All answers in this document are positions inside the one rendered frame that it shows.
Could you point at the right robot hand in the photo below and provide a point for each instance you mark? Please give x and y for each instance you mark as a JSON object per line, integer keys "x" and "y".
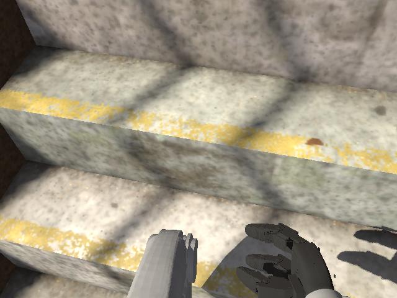
{"x": 296, "y": 278}

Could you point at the robot left thigh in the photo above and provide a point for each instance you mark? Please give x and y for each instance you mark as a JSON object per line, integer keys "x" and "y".
{"x": 169, "y": 264}

